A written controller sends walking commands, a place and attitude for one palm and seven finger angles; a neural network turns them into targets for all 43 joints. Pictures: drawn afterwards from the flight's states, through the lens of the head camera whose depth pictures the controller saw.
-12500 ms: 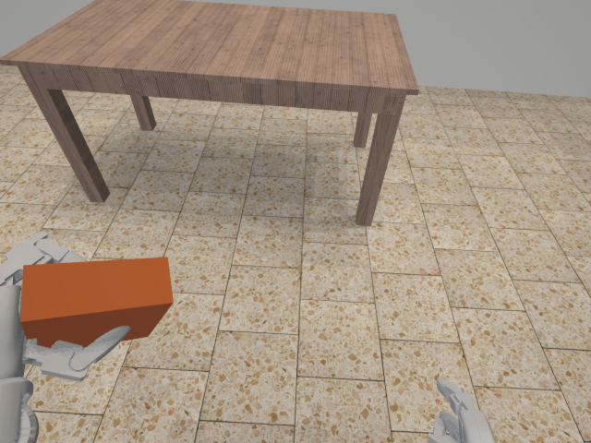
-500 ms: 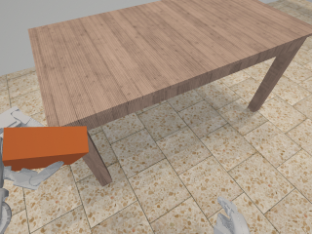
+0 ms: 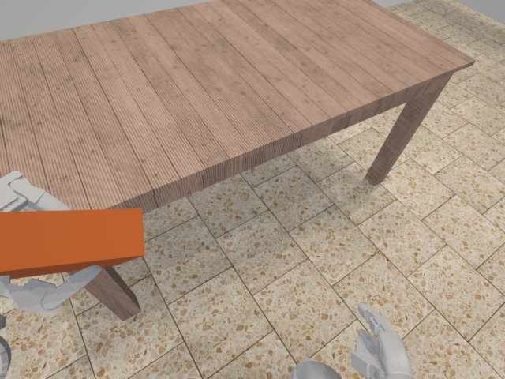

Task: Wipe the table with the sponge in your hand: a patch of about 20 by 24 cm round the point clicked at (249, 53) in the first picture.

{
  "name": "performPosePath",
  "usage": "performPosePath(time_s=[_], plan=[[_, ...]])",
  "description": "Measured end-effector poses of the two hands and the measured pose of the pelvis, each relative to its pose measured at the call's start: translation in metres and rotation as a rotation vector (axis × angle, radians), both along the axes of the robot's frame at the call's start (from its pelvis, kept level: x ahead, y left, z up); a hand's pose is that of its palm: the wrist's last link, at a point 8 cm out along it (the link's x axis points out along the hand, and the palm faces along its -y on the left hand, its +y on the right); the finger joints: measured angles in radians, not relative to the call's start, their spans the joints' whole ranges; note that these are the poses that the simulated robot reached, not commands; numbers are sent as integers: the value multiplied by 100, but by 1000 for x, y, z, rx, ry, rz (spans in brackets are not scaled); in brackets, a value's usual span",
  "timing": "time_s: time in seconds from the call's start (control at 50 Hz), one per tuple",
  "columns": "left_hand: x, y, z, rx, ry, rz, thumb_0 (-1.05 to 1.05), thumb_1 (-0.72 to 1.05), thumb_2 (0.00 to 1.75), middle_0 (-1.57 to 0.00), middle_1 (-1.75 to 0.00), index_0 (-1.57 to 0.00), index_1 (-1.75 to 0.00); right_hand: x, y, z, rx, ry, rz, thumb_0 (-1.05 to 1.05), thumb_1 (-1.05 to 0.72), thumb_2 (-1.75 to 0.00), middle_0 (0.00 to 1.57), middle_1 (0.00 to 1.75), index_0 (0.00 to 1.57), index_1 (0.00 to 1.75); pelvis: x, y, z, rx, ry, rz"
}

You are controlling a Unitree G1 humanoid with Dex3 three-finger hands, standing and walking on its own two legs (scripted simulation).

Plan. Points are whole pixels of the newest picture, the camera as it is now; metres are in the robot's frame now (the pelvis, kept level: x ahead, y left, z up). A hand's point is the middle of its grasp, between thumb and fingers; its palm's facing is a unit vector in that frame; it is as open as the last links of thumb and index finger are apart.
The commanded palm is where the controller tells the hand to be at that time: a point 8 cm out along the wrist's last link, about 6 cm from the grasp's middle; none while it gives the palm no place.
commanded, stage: take the last steps up to it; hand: left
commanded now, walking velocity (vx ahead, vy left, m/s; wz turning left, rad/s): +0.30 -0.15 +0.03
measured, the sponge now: (89, 244) +0.23 +0.21 +0.15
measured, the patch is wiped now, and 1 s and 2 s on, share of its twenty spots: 0.00 0.00 0.00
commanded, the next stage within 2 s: none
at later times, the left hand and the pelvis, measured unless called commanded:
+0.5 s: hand (182, 179) +0.32 +0.12 +0.17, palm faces +0.40 -0.80 -0.44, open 9.3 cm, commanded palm +0.26 +0.16 +0.17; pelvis +0.11 -0.12 -0.02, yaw +1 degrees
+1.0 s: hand (294, 137) +0.41 -0.02 +0.17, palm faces +0.39 -0.80 -0.46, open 9.3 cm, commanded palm +0.35 +0.02 +0.17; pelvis +0.20 -0.26 +0.00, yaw +2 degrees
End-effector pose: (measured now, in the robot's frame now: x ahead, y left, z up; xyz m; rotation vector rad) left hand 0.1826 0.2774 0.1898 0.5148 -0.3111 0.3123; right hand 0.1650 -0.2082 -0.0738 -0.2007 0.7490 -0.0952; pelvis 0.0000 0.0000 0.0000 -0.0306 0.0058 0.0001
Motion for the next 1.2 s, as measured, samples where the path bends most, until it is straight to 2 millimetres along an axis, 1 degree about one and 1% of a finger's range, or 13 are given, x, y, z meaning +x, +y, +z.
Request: performPosePath(time_s=[0.1,0.16,0.22,0.32,0.4,0.48,0.56,0.7,0.78,0.84,1.02,1.12,1.2], plan=[[18,-36,2,50,56,9,-1,-43,101,-83,-134,-84,-132,14,-16,-13,77,15,6,1,-90,-90,20,30,20,30,21,-35,-1,-9,13,-5],[31,-60,-5,87,59,41,-1,-43,101,-83,-134,-84,-132,26,-41,-35,98,33,12,1,-90,-90,20,30,20,30,33,-62,-15,8,4,1],[45,-80,-11,41,66,51,-1,-43,101,-83,-134,-84,-132,36,-73,-48,70,93,11,1,-90,-90,20,30,20,30,42,-77,-17,16,-7,19],[62,-102,-8,15,95,39,-1,-43,101,-83,-133,-84,-132,55,-121,-34,-12,143,-24,1,-90,-90,20,30,20,30,64,-95,-7,40,1,27],[75,-109,-3,33,62,30,-1,-43,101,-83,-133,-84,-132,77,-146,-18,-85,128,-29,1,-90,-90,20,30,20,30,84,-107,-7,44,9,33],[93,-114,-7,46,-34,16,-1,-43,102,-83,-133,-84,-132,105,-162,-16,-127,41,-51,1,-90,-90,19,30,19,30,103,-116,-24,47,-13,13],[118,-127,-7,29,-53,19,-1,-43,102,-83,-133,-84,-132,127,-161,-13,-73,2,-31,1,-90,-90,19,30,19,30,113,-135,-19,46,-20,17],[133,-186,7,61,11,5,-1,-43,102,-83,-133,-84,-132,148,-167,-15,69,-27,13,1,-90,-90,20,30,20,30,138,-180,-8,14,5,4],[143,-219,0,92,23,48,-1,-43,102,-83,-133,-84,-132,160,-195,-40,103,15,30,1,-90,-90,20,30,20,30,155,-216,-21,22,-8,19],[156,-234,-5,31,40,83,-1,-43,102,-83,-133,-85,-132,167,-223,-47,70,90,39,1,-90,-90,20,30,20,30,166,-232,-17,43,-15,29],[195,-263,-6,-1,79,75,-1,-43,102,-83,-133,-85,-132,206,-297,-16,-63,112,-4,1,-90,-90,20,30,20,30,206,-266,-3,59,11,39],[221,-276,-11,10,-18,23,-1,-43,102,-83,-133,-85,-132,237,-318,-11,-115,13,-39,1,-90,-90,20,30,20,30,229,-277,-21,59,-16,14],[244,-291,-10,18,-31,1,-1,-43,102,-83,-133,-85,-132,253,-320,-8,-68,-19,-29,1,-90,-90,19,30,19,30,236,-295,-18,54,-29,14]])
